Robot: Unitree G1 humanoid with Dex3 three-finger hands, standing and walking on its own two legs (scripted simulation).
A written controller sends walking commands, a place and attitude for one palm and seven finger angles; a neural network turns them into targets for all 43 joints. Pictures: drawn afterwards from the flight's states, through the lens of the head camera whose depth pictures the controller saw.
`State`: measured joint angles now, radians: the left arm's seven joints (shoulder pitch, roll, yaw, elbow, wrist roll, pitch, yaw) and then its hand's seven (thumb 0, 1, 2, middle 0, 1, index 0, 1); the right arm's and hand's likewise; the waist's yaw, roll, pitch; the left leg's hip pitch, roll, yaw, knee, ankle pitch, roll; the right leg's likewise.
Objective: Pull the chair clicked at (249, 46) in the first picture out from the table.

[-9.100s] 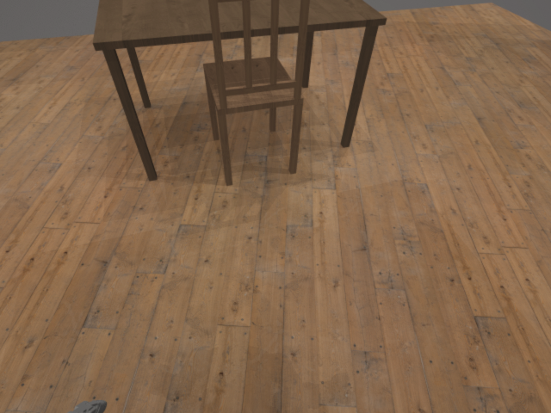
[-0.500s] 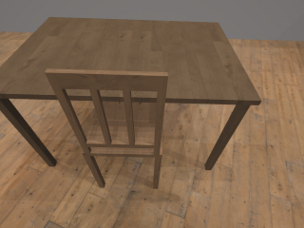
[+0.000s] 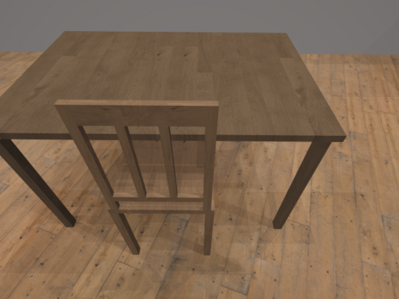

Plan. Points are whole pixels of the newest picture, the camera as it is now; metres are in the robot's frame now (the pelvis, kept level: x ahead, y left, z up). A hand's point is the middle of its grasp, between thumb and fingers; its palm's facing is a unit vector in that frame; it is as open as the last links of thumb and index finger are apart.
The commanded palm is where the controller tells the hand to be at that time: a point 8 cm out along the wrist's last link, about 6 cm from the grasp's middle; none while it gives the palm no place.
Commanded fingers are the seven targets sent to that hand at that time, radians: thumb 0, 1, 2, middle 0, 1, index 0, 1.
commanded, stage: come to a stop and stand still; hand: left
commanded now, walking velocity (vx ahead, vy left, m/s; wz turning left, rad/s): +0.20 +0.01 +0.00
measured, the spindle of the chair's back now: (133, 165) +0.47 +0.22 -0.06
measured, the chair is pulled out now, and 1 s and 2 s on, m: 0.00 0.00 0.00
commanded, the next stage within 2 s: look again from close up in 0.94 s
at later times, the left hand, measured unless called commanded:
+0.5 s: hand out of the picture +0.04 +0.20 -0.17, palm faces +0.02 -0.96 -0.26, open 7.3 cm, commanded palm none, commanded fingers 0.00 0.90 0.90 -0.20 -0.30 -0.20 -0.30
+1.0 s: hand out of the picture -0.02 +0.17 -0.16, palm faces +0.01 -0.97 -0.22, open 7.3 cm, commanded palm none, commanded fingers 0.00 0.90 0.90 -0.20 -0.30 -0.20 -0.30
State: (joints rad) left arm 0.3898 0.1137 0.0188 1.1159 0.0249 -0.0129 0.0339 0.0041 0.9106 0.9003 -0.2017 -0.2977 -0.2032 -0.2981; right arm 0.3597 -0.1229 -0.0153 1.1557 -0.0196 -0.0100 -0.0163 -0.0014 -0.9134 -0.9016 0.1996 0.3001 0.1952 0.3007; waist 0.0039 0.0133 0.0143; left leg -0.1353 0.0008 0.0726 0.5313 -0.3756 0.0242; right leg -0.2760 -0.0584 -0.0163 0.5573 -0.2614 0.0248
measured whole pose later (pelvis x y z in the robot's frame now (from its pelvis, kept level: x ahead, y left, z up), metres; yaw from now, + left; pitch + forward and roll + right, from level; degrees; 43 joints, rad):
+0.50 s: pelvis +0.00 +0.01 +0.00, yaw +0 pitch -1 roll -1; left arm 0.25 0.18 0.02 1.04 0.02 -0.01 0.07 0.01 0.92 0.90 -0.20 -0.30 -0.20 -0.30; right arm 0.27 -0.16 -0.03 1.05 -0.01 0.00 -0.03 0.01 -0.93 -0.90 0.20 0.30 0.20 0.30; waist -0.02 0.01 0.05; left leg -0.16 0.00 0.06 0.55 -0.40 0.03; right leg -0.28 -0.06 -0.03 0.55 -0.25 0.05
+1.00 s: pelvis -0.01 -0.01 +0.00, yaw +0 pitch -1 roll +1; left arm 0.31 0.15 -0.02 1.08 0.01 0.00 0.03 0.01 0.91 0.90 -0.20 -0.30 -0.20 -0.30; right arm 0.33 -0.17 0.02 1.08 -0.02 -0.01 -0.01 0.00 -0.92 -0.90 0.20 0.30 0.20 0.30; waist -0.01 0.03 0.04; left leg -0.12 0.00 0.07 0.46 -0.32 0.02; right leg -0.27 -0.06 -0.02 0.51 -0.22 0.03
